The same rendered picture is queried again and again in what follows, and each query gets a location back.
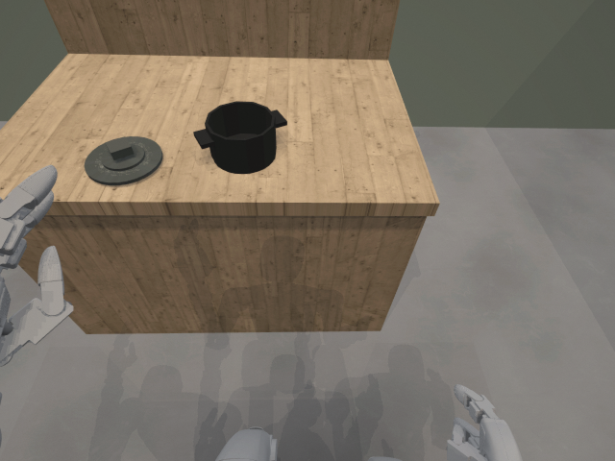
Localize table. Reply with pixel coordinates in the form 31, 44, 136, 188
0, 0, 440, 334

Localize robot right hand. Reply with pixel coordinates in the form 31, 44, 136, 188
447, 384, 523, 461

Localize knob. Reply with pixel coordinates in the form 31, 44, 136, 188
105, 136, 134, 160

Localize pot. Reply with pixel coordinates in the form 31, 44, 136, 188
193, 101, 287, 174

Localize robot left thigh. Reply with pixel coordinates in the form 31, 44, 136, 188
215, 429, 278, 461

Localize lid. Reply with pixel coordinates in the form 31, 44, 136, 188
85, 136, 162, 185

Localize robot left hand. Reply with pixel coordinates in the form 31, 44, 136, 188
0, 165, 73, 367

